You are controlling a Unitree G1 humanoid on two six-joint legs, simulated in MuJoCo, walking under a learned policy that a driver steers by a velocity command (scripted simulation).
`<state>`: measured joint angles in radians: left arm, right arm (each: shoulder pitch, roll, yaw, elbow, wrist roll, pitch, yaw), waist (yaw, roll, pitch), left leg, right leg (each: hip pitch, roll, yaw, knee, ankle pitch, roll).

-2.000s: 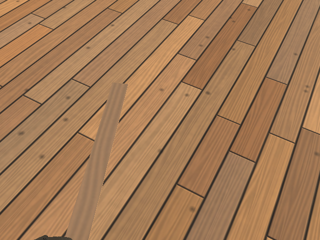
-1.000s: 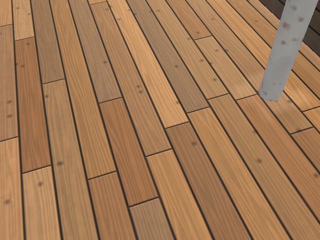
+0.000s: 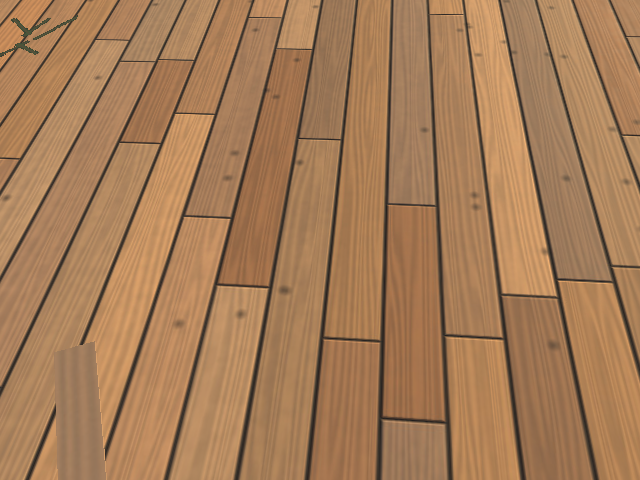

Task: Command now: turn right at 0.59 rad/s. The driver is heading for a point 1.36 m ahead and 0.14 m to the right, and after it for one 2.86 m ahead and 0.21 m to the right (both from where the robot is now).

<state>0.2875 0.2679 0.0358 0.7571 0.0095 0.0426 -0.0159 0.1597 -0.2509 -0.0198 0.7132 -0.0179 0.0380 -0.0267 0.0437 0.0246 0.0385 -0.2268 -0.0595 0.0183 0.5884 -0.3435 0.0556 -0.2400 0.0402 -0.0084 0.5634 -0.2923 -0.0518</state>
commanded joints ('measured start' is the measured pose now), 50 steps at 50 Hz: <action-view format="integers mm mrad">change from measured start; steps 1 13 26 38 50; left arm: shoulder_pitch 91 44 -48 -111 94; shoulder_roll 302 229 206 106 148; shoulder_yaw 84 104 53 9 26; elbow -55 -90 -97 -103 -13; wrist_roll -1 -4 47 -21 30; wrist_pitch -33 7 -9 -89 -156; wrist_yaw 0 16 25 40 19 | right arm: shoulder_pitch -63 -104 127 28 -146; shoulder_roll -114 -130 -255 -208 -129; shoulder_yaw -42 -30 -50 -96 -49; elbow -124 -105 18 3 -139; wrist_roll -2 -2 -10 3 -17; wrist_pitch -4 -7 -18 -36 -36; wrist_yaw -15 9 34 55 127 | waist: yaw -1 12 -46 21 29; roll -305 -133 172 94 -116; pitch -14 -79 20 -17 68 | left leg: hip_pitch -328 -355 88 -199 -801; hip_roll -74 4 323 34 144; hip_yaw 3 -109 -739 -549 -60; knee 340 270 -481 -297 672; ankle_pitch -264 -31 -536 -142 172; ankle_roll -44 -115 182 70 -12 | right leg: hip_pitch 165 178 -284 189 309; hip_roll -380 -136 54 61 -287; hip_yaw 638 519 119 37 59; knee -236 -195 242 -269 -453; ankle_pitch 696 348 -278 38 14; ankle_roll -236 -163 16 67 -43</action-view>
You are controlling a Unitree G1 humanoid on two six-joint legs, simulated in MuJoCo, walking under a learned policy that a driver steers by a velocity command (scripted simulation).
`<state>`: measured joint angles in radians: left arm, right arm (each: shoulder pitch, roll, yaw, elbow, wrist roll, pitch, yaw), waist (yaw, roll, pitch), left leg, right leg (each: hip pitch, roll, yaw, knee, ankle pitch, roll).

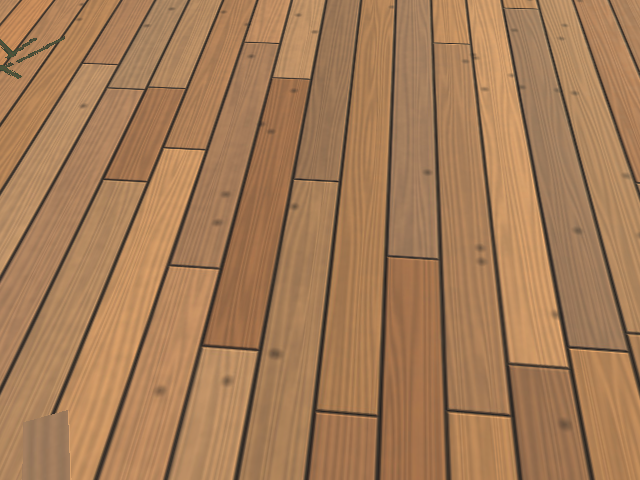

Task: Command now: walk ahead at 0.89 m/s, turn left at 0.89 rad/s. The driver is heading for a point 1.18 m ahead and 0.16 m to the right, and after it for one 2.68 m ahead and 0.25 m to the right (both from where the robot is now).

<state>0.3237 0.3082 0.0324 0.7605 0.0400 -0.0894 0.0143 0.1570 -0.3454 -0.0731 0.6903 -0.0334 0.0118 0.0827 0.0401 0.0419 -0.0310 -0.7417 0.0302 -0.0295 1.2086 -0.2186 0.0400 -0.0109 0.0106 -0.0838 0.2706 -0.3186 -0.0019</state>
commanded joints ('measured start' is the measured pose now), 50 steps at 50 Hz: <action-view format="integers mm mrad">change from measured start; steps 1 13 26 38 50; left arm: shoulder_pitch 58 130 10 -36 -47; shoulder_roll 98 150 -54 128 161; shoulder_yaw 27 28 22 97 117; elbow -8 80 14 -88 -118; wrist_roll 1 -91 -11 -35 -24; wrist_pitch -30 -2 104 133 140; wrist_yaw -13 11 -55 -17 -24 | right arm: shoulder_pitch -174 316 -20 -20 -66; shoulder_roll -33 -210 31 -12 -15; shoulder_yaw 8 -37 28 6 8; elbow -132 5 46 -33 -41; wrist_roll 1 -1 30 2 8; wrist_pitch -9 -65 -98 0 27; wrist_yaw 21 -68 -111 -107 -120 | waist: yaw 27 -234 32 -27 16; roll -136 -66 92 -34 -138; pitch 163 -568 31 28 -23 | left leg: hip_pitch -273 1219 511 86 168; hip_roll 59 448 212 11 -55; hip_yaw -1 -426 306 -45 -91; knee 18 -605 -883 56 -326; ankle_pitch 72 1112 579 -290 -125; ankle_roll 5 250 97 -85 -94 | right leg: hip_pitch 52 -527 -429 -189 -177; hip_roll -248 4 -71 -239 -75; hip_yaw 86 257 -10 637 643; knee -175 1265 531 -41 -10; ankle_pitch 91 -165 378 11 -80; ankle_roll -88 -47 -45 -328 -182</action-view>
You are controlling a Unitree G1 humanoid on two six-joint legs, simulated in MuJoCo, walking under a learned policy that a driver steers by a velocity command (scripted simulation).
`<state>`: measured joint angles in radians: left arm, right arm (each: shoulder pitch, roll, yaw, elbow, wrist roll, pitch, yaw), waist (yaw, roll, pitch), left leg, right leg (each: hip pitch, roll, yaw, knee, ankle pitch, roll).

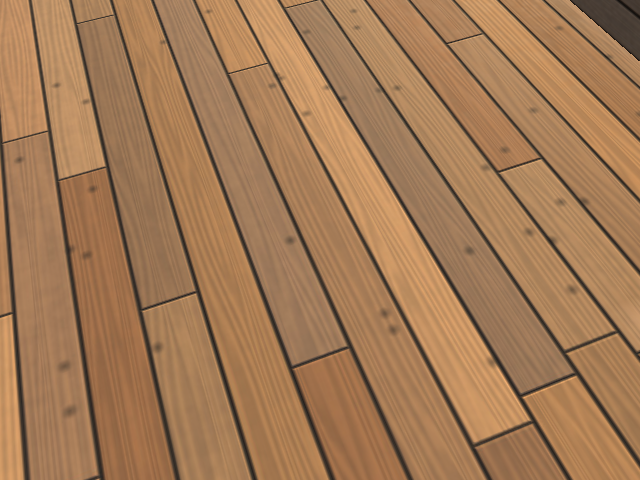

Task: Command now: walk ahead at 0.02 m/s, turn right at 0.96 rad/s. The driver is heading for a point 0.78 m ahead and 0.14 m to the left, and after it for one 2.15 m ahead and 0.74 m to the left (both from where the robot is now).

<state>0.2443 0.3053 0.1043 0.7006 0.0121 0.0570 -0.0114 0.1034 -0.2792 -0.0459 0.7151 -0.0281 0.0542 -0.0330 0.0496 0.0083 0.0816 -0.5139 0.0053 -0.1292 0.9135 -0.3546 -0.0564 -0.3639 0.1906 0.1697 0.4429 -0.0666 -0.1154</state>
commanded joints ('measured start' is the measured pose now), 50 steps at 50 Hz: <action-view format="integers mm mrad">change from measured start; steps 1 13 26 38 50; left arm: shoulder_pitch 33 -208 -481 48 185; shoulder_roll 168 -10 9 52 200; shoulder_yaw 46 -61 -76 -42 -30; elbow -59 -164 -203 -51 151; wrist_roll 5 25 19 50 -3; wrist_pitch -7 -85 -116 -140 -189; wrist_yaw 1 -9 -27 41 -1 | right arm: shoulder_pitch -15 288 519 166 -16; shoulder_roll -86 -185 -120 -65 -90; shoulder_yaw -19 -17 -65 -47 7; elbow -66 57 137 34 -106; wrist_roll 4 3 19 -6 -22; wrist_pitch -19 -90 -103 -102 -109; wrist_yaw -5 45 40 73 98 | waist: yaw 9 -61 -222 14 -163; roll -109 153 152 -57 -88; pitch -136 84 -15 -90 -56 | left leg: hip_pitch -54 387 538 -327 316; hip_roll -38 321 103 58 -73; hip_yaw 2 -692 -414 42 230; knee -51 -860 -715 345 -188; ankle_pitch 11 -584 2 64 198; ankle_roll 8 267 283 157 172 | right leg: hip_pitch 184 -575 -367 469 179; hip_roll -253 -111 -137 -500 -405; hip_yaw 408 -105 -145 196 -155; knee -178 496 182 -217 -209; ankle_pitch -329 -314 -129 -390 894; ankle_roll -68 82 180 -9 -40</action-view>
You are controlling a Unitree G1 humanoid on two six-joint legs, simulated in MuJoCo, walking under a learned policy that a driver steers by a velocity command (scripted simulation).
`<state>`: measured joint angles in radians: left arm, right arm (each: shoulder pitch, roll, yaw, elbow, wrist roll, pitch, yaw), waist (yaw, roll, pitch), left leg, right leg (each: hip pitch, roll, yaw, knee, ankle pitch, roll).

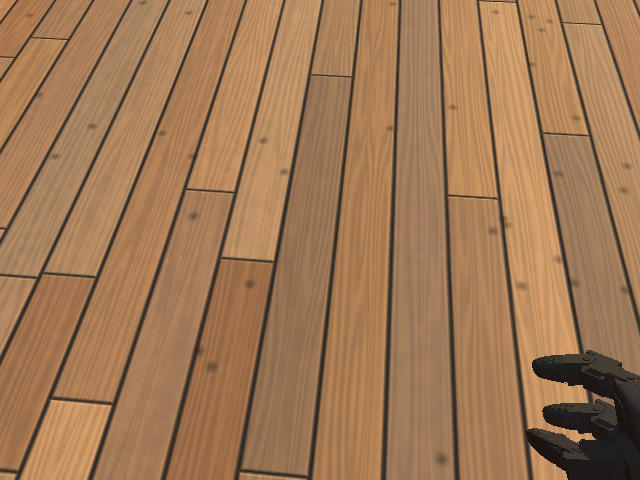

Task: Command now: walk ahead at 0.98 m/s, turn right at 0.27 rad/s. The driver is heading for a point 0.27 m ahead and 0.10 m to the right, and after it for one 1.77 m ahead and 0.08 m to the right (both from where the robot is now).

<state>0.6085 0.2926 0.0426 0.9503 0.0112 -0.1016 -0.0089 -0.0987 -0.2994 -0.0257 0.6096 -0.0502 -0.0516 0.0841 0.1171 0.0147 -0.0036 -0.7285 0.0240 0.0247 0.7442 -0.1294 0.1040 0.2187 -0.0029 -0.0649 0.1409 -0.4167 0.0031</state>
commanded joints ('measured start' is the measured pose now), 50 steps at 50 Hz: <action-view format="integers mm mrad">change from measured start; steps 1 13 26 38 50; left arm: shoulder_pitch -191 -363 -98 -211 -384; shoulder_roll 246 -20 284 25 38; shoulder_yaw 38 0 79 6 -30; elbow -92 -212 -153 -52 -304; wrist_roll -1 14 51 5 27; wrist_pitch -22 96 59 -42 -43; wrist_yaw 2 -48 0 -4 11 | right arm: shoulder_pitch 377 386 556 195 548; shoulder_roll -111 -22 -40 26 -174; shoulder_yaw -33 -26 -6 0 -94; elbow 57 188 195 141 221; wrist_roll -3 37 76 55 12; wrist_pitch -3 -82 -45 30 48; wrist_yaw -41 -70 -86 -29 -87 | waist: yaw -332 -82 33 -110 -188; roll -97 86 -197 -79 21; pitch -76 127 -366 143 -105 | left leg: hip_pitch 751 557 88 37 976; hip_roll -107 226 -79 57 235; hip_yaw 52 32 -178 83 -920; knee -75 -629 831 280 -552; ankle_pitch -49 59 -334 201 -411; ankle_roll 16 -20 23 0 412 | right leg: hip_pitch -428 -977 183 -305 -1144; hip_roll -194 -149 -379 -90 22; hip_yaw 73 85 839 -181 194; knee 339 1083 191 -23 1527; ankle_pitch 1269 291 -215 835 -29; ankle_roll -137 -88 -245 20 -4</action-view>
